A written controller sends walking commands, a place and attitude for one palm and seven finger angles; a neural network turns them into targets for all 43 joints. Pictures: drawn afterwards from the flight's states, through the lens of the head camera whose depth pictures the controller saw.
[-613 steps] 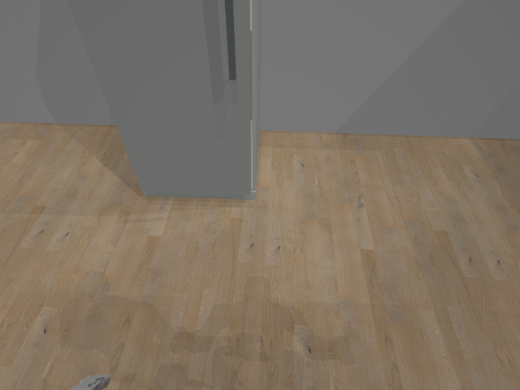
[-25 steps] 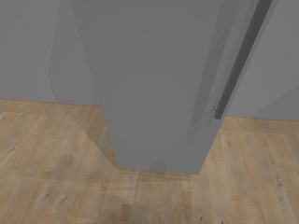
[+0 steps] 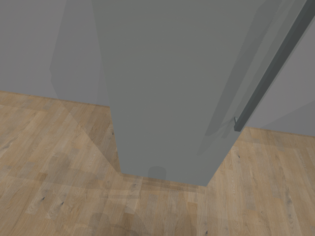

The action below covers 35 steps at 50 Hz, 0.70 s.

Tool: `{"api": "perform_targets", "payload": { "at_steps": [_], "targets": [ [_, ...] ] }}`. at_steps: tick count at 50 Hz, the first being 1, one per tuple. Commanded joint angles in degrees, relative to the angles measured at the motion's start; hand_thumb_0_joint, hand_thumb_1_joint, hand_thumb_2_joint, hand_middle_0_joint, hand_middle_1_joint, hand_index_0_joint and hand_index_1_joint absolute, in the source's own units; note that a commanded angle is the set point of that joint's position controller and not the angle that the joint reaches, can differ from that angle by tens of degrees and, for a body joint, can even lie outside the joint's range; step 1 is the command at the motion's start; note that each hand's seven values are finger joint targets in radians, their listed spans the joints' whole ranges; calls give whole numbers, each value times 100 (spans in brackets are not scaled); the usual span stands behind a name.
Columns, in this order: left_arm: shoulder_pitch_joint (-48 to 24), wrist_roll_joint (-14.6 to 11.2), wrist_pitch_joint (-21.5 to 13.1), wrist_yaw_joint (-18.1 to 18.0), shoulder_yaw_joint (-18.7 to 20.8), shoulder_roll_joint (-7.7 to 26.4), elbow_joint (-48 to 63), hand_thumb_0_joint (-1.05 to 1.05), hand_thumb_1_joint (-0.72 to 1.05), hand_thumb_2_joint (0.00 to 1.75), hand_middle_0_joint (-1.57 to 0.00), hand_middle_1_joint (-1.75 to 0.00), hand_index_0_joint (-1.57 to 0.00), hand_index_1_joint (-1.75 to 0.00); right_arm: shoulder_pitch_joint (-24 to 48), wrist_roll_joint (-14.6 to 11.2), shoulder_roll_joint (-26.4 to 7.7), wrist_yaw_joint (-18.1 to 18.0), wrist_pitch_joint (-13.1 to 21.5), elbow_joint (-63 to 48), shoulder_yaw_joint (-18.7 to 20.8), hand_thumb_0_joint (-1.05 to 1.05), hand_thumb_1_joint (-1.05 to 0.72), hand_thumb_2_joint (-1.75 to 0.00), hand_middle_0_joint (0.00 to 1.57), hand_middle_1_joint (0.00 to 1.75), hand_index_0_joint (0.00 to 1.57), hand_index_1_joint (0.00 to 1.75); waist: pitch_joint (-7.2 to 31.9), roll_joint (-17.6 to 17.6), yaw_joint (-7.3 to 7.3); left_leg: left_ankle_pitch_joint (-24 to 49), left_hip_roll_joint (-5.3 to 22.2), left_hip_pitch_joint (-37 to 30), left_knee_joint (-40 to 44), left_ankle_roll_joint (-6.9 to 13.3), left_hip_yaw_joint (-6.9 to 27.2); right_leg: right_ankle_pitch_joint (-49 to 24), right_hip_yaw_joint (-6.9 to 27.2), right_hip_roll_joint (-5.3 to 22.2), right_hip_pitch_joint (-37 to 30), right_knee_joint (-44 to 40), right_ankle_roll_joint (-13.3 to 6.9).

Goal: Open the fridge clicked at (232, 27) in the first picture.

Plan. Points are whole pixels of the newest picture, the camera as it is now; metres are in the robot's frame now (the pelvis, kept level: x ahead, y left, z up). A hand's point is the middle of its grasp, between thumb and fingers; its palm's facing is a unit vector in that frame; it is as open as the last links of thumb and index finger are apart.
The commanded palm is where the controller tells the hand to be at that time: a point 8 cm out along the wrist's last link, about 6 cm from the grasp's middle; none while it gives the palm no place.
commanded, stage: come to a stop and stand still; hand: right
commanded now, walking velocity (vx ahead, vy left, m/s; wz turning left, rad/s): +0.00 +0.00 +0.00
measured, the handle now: (270, 66) +0.51 -0.26 +0.21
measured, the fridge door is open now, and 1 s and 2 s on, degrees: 0 0 0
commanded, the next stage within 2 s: look again from close up in 0.16 s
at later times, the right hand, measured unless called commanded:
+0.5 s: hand out of the picture -0.01 -0.19 -0.17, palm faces +0.02 +0.98 -0.19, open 7.4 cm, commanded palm none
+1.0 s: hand out of the picture -0.02 -0.19 -0.17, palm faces +0.02 +0.98 -0.18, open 7.4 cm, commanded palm none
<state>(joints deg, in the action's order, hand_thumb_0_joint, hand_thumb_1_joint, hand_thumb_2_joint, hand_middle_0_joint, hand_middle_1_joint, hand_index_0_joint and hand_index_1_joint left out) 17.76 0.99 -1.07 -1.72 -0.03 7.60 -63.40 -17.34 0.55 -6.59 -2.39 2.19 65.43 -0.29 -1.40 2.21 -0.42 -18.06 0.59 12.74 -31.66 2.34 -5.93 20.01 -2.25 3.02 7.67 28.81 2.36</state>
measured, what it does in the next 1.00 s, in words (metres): stands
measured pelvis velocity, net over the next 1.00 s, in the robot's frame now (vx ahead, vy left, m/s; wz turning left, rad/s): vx -0.02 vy -0.02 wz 0.01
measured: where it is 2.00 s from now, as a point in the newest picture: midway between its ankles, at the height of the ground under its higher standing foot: outside the picture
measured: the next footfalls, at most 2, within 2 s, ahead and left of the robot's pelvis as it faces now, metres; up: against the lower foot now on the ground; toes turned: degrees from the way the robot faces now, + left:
left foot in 1.74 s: +0.17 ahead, +0.03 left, +0.00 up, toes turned -8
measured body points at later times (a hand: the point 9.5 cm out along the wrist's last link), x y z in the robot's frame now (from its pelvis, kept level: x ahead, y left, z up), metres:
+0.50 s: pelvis -0.02 -0.01 +0.01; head -0.01 -0.01 +0.46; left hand -0.03 +0.20 -0.16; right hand -0.01 -0.24 -0.15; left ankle -0.01 +0.09 -0.73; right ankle -0.05 -0.14 -0.73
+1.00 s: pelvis -0.02 -0.02 +0.01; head -0.02 -0.02 +0.46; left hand -0.03 +0.19 -0.15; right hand -0.02 -0.25 -0.15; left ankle -0.01 +0.09 -0.73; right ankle -0.05 -0.14 -0.73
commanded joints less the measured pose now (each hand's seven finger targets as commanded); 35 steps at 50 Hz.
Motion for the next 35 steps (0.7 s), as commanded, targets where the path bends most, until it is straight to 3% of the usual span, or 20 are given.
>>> {"api": "perform_targets", "payload": {
  "at_steps": [1, 5, 9, 12, 25, 35],
  "targets": [
    [402, -11, -49, -30, 14, 341, 125, 0, 90, 90, -20, -30, -20, -30, -296, -4, -667, -5, 18, -248, 133, 0, -90, -90, 20, 30, 20, 30, -329, -256, 16, 1639, 636, -206, 779, 86, 761, -1135, 153, 241, 474, -491, -289],
    [385, -6, -49, -22, 0, 383, 99, 0, 90, 90, -20, -30, -20, -30, -257, -7, -713, 13, 0, -301, 138, 0, -90, -90, 20, 30, 20, 30, -305, -294, 32, 1425, 623, -256, 883, 68, 754, -1092, 169, 236, 459, -594, -292],
    [346, 0, -59, -22, -3, 421, 76, 0, 90, 90, -20, -30, -20, -30, -225, -9, -762, 29, -15, -346, 143, 0, -90, -90, 20, 30, 20, 30, -247, -93, 58, 1399, 612, -319, 887, 57, 732, -1128, 183, 256, 437, -673, -293],
    [333, -9, -57, -24, -3, 420, 54, 0, 90, 90, -20, -30, -20, -30, -176, 1, -768, 36, -24, -369, 141, 0, -90, -90, 20, 30, 20, 30, -323, -278, 52, 1384, 597, -315, 940, 51, 730, -1094, 198, 270, 468, -745, -297],
    [304, -12, -84, -24, 7, 519, -2, 0, 90, 90, -20, -30, -20, -30, -171, 0, -793, 49, -46, -353, 134, 0, -90, -90, 20, 30, 20, 30, -283, -90, 84, 1253, 600, -348, 913, 15, 684, -1131, 263, 297, 488, -876, -325],
    [299, -15, -87, -24, 22, 541, -8, 0, 90, 90, -20, -30, -20, -30, -193, 8, -763, 52, -58, -327, 131, 0, -90, -90, 20, 30, 20, 30, -336, -192, 79, 996, 592, -242, 957, -5, 700, -989, 299, 300, 515, -931, -355]
  ]
}}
